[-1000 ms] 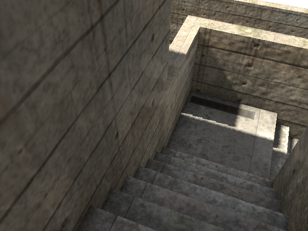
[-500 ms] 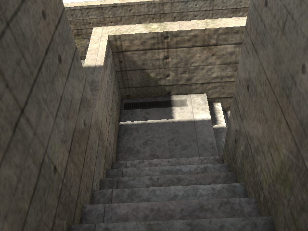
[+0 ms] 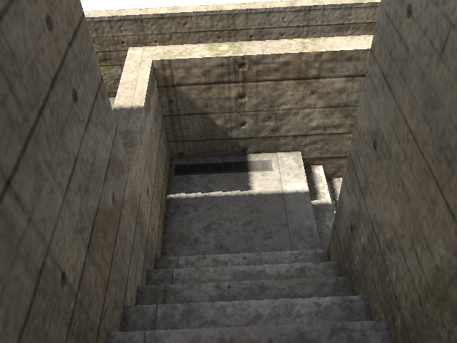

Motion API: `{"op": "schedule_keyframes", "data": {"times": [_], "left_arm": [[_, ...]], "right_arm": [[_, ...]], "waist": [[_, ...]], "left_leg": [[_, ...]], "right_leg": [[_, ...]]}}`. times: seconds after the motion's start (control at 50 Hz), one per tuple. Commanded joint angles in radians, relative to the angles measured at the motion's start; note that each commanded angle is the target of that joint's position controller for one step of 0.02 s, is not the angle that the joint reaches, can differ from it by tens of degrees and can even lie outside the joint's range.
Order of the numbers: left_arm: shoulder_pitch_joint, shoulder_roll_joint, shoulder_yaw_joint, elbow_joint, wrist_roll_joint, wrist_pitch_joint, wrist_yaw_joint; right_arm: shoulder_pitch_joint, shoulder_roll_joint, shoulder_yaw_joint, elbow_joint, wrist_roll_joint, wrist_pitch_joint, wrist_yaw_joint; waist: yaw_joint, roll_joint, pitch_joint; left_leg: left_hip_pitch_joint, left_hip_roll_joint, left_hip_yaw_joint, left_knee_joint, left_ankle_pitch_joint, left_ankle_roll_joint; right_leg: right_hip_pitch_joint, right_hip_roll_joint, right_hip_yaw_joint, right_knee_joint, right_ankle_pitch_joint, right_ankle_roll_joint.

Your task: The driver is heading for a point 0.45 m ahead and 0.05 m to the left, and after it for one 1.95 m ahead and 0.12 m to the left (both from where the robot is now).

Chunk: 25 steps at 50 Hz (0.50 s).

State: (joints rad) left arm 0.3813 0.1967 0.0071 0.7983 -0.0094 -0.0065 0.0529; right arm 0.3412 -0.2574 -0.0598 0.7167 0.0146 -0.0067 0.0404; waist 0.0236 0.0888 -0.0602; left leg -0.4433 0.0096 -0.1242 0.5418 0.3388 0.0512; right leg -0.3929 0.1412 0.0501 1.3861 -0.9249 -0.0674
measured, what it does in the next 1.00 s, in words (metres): goes down: left foot 0.20 m lower, then right foot 0.21 m lower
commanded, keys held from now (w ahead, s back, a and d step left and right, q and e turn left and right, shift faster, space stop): w+q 0.40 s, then w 0.10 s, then w+e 0.50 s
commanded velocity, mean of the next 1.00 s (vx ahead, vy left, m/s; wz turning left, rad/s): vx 0.49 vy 0.00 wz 0.13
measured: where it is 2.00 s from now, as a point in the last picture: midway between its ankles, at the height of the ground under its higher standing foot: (240, 327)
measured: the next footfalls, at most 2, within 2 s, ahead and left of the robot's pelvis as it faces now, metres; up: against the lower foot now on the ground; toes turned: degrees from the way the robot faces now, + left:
left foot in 0.02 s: +0.09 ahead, +0.13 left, -0.20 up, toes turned -3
right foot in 0.50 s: +0.35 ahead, -0.09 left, -0.41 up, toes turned +24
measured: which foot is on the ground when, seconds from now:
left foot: up 0.00-0.00, down 0.02-0.50, up 0.52-0.96, down 0.98-1.00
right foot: down 0.00-0.04, up 0.06-0.48, down 0.50-0.98, up 1.00-1.00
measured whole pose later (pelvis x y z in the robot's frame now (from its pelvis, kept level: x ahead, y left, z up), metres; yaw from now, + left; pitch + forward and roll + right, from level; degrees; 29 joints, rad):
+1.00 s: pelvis +0.49 +0.10 -0.44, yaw +6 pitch +1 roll -4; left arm 0.58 0.14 0.04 0.98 -0.04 -0.01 0.06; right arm 0.15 -0.17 -0.04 0.68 0.00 -0.06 0.03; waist 0.09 0.08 -0.09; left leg -0.26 0.03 -0.14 0.32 0.22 0.02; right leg -0.32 0.23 0.23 1.56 -0.89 -0.08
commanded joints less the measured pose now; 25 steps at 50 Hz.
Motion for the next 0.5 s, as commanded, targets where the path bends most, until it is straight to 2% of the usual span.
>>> {"op": "schedule_keyframes", "data": {"times": [0.02,0.04,0.06,0.08,0.1,0.12,0.14,0.16,0.18,0.2,0.22,0.24,0.26,0.28,0.3,0.32,0.34,0.36,0.38,0.4,0.42,0.44,0.46,0.48,0.5], "left_arm": [[-0.089,0.082,0.021,-0.016,-0.022,-0.01,-0.015],[-0.099,0.077,0.029,-0.002,-0.006,-0.027,-0.035],[0.025,0.05,0.025,-0.07,0.008,-0.05,-0.052],[0.081,0.081,0.021,-0.094,-0.004,-0.066,-0.058],[0.044,0.093,0.018,-0.118,-0.026,-0.068,-0.058],[-0.102,0.027,-0.005,-0.207,-0.079,-0.068,-0.048],[-0.23,0.092,0.021,-0.211,-0.089,-0.052,-0.027],[-0.278,0.106,0.027,-0.222,-0.061,-0.041,-0.015],[-0.243,0.099,0.028,-0.218,0.002,-0.017,-0.005],[-0.187,0.049,0.022,-0.198,0.058,-0.007,-0.008],[-0.06,0.028,0.033,-0.135,0.053,-0.014,-0.021],[-0.063,0.102,0.059,-0.148,0.032,-0.032,-0.034],[-0.106,0.106,0.063,-0.159,0.028,-0.043,-0.039],[-0.185,0.099,0.056,-0.19,0.037,-0.046,-0.04],[-0.24,0.039,0.044,-0.204,0.054,-0.044,-0.043],[-0.275,0.007,0.038,-0.23,0.05,-0.039,-0.05],[-0.256,0.012,0.046,-0.235,0.04,-0.032,-0.061],[-0.241,0.019,0.048,-0.24,0.033,-0.025,-0.065],[-0.223,0.048,0.057,-0.232,0.038,-0.025,-0.067],[-0.205,0.063,0.059,-0.22,0.031,-0.028,-0.073],[-0.189,0.077,0.064,-0.214,0.035,-0.036,-0.083],[-0.162,0.11,0.078,-0.191,0.027,-0.049,-0.091],[-0.086,0.129,0.085,-0.166,0.0,-0.058,-0.085],[0.17,0.145,0.112,-0.068,-0.01,-0.059,-0.089],[0.465,0.152,0.123,0.035,0.006,-0.056,-0.082]], "right_arm": [[0.431,-0.02,-0.032,0.086,0.006,-0.003,-0.002],[0.621,0.001,-0.021,0.165,-0.003,0.002,-0.003],[0.524,-0.03,0.0,0.174,0.027,0.003,0.008],[0.394,-0.052,-0.001,0.122,0.047,0.019,0.012],[0.356,-0.104,-0.019,0.102,0.039,0.034,0.01],[0.34,-0.27,-0.076,0.137,0.036,0.039,-0.009],[0.274,-0.107,-0.018,0.106,-0.003,0.021,-0.018],[0.211,-0.071,-0.005,0.096,-0.027,0.003,-0.032],[0.112,-0.015,0.022,0.056,-0.04,0.0,-0.067],[0.111,-0.007,0.023,0.075,-0.027,-0.002,-0.078],[0.135,-0.018,0.023,0.096,-0.05,-0.012,-0.079],[0.159,-0.029,0.016,0.108,-0.013,-0.029,-0.097],[0.192,-0.028,0.014,0.116,0.007,-0.034,-0.106],[0.199,0.009,0.026,0.123,0.037,-0.035,-0.131],[0.213,0.026,0.033,0.13,0.036,-0.027,-0.136],[0.216,0.017,0.029,0.137,0.03,-0.021,-0.137],[0.206,-0.006,0.029,0.151,0.017,-0.016,-0.143],[0.181,-0.015,0.02,0.141,0.025,-0.011,-0.143],[0.175,-0.02,0.014,0.138,0.025,-0.007,-0.138],[0.198,-0.015,0.01,0.138,0.033,0.0,-0.135],[0.229,0.003,0.012,0.155,0.035,-0.001,-0.135],[0.229,0.012,0.012,0.164,0.039,0.002,-0.14],[0.192,0.041,0.023,0.148,0.041,0.012,-0.136],[0.093,0.025,0.024,0.17,0.032,0.015,-0.134],[0.042,0.046,0.022,0.189,0.034,-0.007,-0.103]], "waist": [[-0.2,-0.172,0.038],[-0.296,0.069,0.01],[-0.138,0.287,0.011],[-0.066,0.231,-0.051],[-0.063,0.121,-0.087],[-0.061,0.125,-0.04],[-0.058,-0.102,0.09],[-0.044,-0.061,0.155],[0.007,-0.102,0.19],[0.01,-0.058,0.158],[0.053,0.012,0.09],[0.052,0.045,0.085],[0.023,0.039,0.079],[0.01,-0.049,0.132],[-0.032,-0.081,0.11],[-0.055,-0.053,0.115],[-0.038,-0.03,0.095],[-0.028,-0.004,0.109],[-0.032,0.01,0.111],[-0.043,0.026,0.105],[-0.055,0.05,0.106],[-0.049,0.052,0.108],[-0.01,-0.028,0.152],[0.116,0.044,0.105],[0.255,-0.092,0.06]], "left_leg": [[0.445,0.061,0.024,-0.247,-0.1,0.109],[0.68,0.077,0.052,-0.129,0.088,0.168],[0.871,0.105,-0.095,0.17,0.272,0.199],[0.783,0.139,-0.195,0.132,0.156,0.248],[0.665,0.196,-0.327,0.055,-0.148,0.315],[0.56,0.347,-0.716,-0.127,-0.727,0.412],[0.433,0.325,-0.693,-0.157,-1.021,0.339],[0.285,0.288,-0.714,-0.166,-1.016,0.307],[0.09,0.205,-0.57,-0.118,-0.817,0.272],[0.018,0.137,-0.462,-0.057,-0.591,0.235],[-0.107,0.094,-0.388,-0.005,-0.389,0.214],[-0.053,0.044,-0.33,0.064,-0.396,0.192],[-0.015,0.035,-0.339,0.1,-0.411,0.191],[-0.117,-0.033,-0.257,0.145,-0.534,0.174],[-0.171,-0.08,-0.237,0.158,-0.625,0.159],[-0.203,-0.103,-0.226,0.164,-0.659,0.157],[-0.231,-0.111,-0.266,0.229,-0.725,0.162],[-0.207,-0.115,-0.274,0.285,-0.719,0.172],[-0.156,-0.107,-0.318,0.349,-0.674,0.179],[-0.021,-0.082,-0.374,0.424,-0.631,0.194],[0.084,-0.072,-0.422,0.493,-0.611,0.2],[0.153,-0.059,-0.456,0.578,-0.585,0.198],[0.165,-0.108,-0.394,0.644,-0.471,0.175],[-0.019,-0.141,-0.38,0.84,-0.38,0.153],[-0.306,-0.248,-0.27,1.275,-0.411,0.079]], "right_leg": [[-0.27,-0.168,0.14,0.226,0.794,-0.069],[-0.493,-0.036,-0.079,0.757,0.48,0.011],[-0.864,-0.059,-0.057,0.88,0.126,0.065],[-0.863,-0.126,-0.021,0.788,0.217,0.074],[-0.833,-0.151,-0.007,0.77,0.209,0.087],[-0.933,-0.194,0.058,0.605,0.22,0.085],[-1.005,-0.26,0.157,0.306,0.548,0.086],[-0.925,-0.256,0.155,0.16,0.65,0.086],[-0.767,-0.239,0.141,-0.065,0.842,0.136],[-0.589,-0.231,0.111,-0.171,0.971,0.147],[-0.373,-0.201,0.072,-0.07,1.169,0.141],[-0.409,-0.207,0.112,-0.207,1.353,0.122],[-0.405,-0.189,0.109,-0.264,1.395,0.109],[-0.296,-0.168,0.096,-0.521,1.539,0.117],[-0.143,-0.124,0.055,-0.629,1.597,0.123],[-0.057,-0.094,0.034,-0.71,1.572,0.131],[0.016,-0.085,0.074,-0.676,1.576,0.136],[0.005,-0.089,0.074,-0.696,1.504,0.131],[-0.022,-0.1,0.102,-0.665,1.47,0.126],[-0.12,-0.126,0.148,-0.67,1.401,0.114],[-0.189,-0.145,0.187,-0.68,1.358,0.099],[-0.222,-0.171,0.203,-0.69,1.326,0.092],[-0.124,-0.171,0.147,-0.971,1.206,0.083],[0.235,-0.241,0.154,-1.061,1.309,0.05],[0.611,-0.288,0.112,-1.068,1.499,-0.01]]}}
